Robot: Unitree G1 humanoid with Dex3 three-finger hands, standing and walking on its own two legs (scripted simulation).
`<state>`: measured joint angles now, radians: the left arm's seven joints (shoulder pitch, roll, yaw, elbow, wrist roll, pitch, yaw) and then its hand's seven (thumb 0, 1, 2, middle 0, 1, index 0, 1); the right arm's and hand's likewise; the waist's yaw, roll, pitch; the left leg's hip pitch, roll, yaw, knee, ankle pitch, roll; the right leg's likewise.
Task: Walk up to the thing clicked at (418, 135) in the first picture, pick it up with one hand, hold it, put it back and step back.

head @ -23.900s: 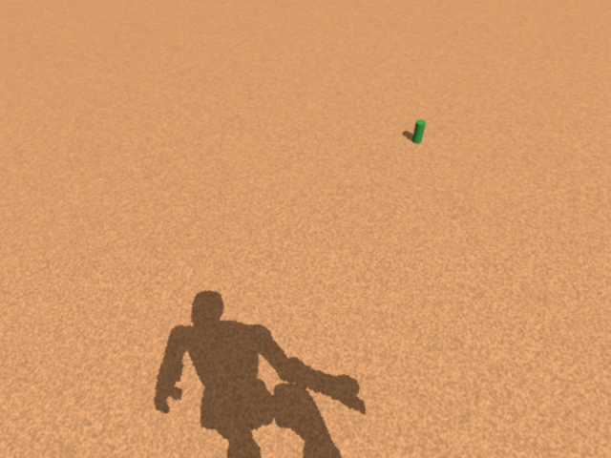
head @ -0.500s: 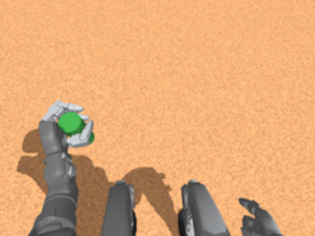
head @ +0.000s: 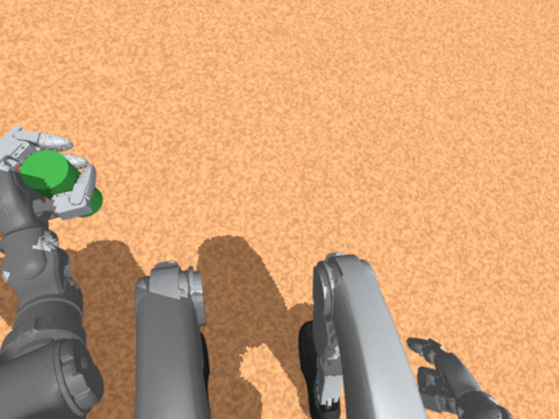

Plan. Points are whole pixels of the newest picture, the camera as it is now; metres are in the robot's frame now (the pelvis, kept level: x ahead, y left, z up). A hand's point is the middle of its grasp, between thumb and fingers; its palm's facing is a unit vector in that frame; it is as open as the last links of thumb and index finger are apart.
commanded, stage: crouch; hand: left
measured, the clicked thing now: (67, 187) +0.43 +0.29 -0.08
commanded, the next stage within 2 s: lower in 0.72 s
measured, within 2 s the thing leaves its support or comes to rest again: neither
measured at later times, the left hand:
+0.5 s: hand (87, 186) +0.46 +0.29 -0.15, palm faces +0.36 -0.93 -0.04, open 7.0 cm
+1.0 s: hand (98, 196) +0.46 +0.29 -0.20, palm faces +0.37 -0.93 -0.03, open 7.0 cm
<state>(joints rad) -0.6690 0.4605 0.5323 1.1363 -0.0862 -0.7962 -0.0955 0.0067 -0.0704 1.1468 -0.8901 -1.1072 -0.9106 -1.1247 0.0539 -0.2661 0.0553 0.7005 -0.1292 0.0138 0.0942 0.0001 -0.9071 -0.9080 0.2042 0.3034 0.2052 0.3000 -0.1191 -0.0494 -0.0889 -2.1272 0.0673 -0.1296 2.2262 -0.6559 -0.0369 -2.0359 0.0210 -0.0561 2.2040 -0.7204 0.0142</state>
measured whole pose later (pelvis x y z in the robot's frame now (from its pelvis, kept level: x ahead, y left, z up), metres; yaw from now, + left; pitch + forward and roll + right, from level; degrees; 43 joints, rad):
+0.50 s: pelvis +0.00 +0.00 -0.07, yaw -4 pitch +27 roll -8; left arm -0.67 0.58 0.62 1.13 -0.10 -0.78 -0.13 0.01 -0.07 1.14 -0.89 -1.11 -0.91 -1.12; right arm 0.03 -0.30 0.17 0.70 -0.18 0.06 0.11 0.00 -0.88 -0.90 0.21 0.30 0.21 0.30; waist -0.16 -0.08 0.05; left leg -2.29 0.06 -0.22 2.49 -0.68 -0.05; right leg -2.17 0.05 -0.11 2.42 -0.72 0.03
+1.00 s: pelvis +0.00 +0.01 -0.09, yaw -7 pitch +22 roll -10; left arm -0.65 0.67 0.64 1.21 -0.13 -0.83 -0.11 0.01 -0.07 1.14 -0.89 -1.11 -0.91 -1.12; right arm -0.05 -0.33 0.27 0.65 -0.23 0.07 0.12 0.00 -0.90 -0.90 0.21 0.30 0.21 0.30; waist -0.19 -0.13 0.14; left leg -2.29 0.05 -0.29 2.57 -0.70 -0.05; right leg -2.16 0.07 -0.15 2.46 -0.72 0.04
